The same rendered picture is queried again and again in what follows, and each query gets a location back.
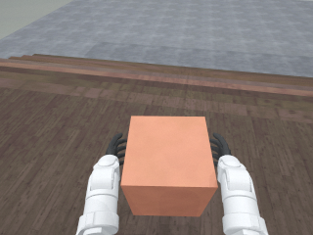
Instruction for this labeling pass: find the robot right forearm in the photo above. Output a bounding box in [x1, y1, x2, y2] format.
[217, 155, 269, 235]

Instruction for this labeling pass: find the robot left forearm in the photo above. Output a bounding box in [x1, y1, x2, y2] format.
[75, 155, 120, 235]

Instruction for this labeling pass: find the carton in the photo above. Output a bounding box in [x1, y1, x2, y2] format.
[120, 116, 218, 217]

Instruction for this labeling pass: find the left robot hand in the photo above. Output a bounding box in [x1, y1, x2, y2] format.
[105, 132, 128, 165]

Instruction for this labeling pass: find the right robot hand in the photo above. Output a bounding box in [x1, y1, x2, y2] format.
[209, 132, 232, 167]

